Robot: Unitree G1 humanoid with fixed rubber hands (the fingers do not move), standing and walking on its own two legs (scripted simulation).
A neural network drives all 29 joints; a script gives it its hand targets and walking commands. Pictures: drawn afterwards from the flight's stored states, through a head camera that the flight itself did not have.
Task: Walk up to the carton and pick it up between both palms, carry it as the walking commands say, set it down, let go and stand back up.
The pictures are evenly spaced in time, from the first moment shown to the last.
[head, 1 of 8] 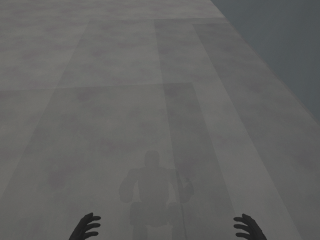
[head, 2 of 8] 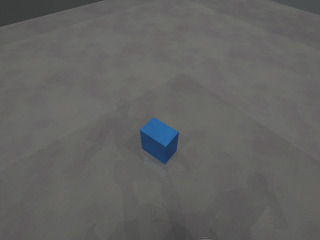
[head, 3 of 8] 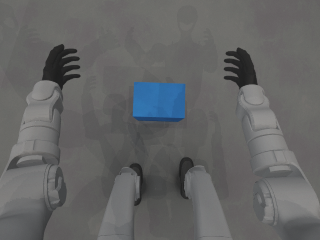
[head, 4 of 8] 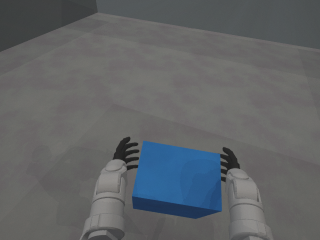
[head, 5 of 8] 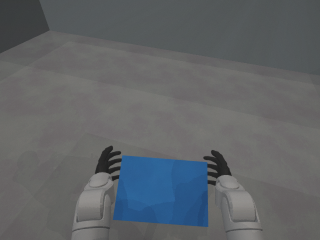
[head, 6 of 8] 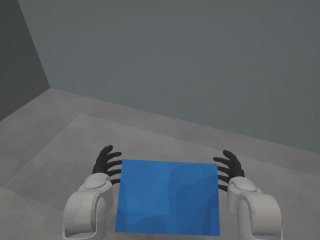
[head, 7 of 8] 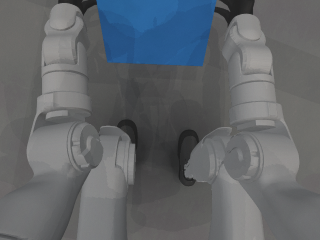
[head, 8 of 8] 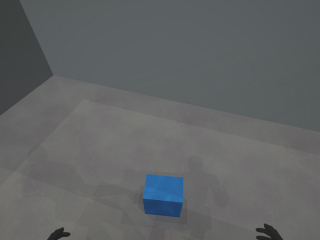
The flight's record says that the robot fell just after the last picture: no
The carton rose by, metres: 0.68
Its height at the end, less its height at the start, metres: +0.00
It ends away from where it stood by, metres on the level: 2.87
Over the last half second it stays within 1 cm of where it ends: yes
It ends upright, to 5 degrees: yes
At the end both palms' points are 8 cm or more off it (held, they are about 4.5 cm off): yes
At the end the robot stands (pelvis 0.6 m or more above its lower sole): yes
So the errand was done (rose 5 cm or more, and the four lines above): yes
